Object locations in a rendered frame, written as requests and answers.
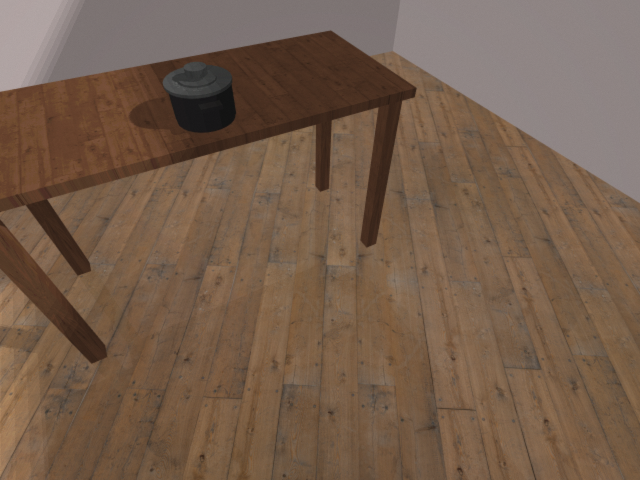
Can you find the table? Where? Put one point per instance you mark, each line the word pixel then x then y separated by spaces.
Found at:
pixel 68 135

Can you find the pot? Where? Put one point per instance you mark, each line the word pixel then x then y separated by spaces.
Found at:
pixel 207 114

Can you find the lid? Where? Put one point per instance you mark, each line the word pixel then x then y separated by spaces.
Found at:
pixel 216 81

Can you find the knob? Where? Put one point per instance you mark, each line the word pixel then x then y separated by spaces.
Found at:
pixel 195 70

